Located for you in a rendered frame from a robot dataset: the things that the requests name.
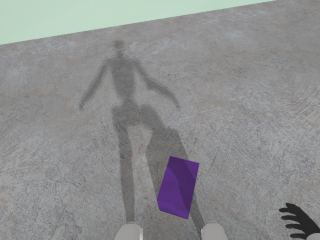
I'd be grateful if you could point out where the robot thigh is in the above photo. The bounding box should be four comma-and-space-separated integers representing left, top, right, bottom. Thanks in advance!
201, 223, 228, 240
114, 224, 143, 240

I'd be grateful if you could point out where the left robot thigh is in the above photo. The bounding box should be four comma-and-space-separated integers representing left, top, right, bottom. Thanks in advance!
114, 224, 143, 240

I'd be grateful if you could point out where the carton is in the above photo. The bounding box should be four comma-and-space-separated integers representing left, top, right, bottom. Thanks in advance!
157, 156, 200, 219

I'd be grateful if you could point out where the robot right hand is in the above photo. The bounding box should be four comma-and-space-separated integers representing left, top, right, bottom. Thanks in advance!
279, 202, 320, 240

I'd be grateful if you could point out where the right robot thigh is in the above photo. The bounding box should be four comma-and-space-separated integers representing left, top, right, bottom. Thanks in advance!
201, 223, 228, 240

